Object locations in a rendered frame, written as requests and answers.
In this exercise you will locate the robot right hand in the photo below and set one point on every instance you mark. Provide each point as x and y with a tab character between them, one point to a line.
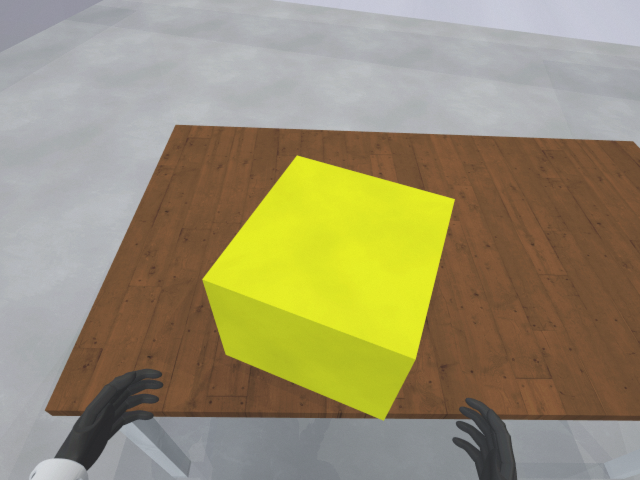
495	459

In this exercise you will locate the table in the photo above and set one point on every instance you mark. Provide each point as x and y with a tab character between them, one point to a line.
535	309

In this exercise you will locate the robot left hand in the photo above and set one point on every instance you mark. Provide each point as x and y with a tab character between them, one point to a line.
105	415

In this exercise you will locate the carton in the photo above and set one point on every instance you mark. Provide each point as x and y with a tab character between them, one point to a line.
328	283

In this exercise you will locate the left robot forearm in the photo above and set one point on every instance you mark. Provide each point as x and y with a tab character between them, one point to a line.
59	469

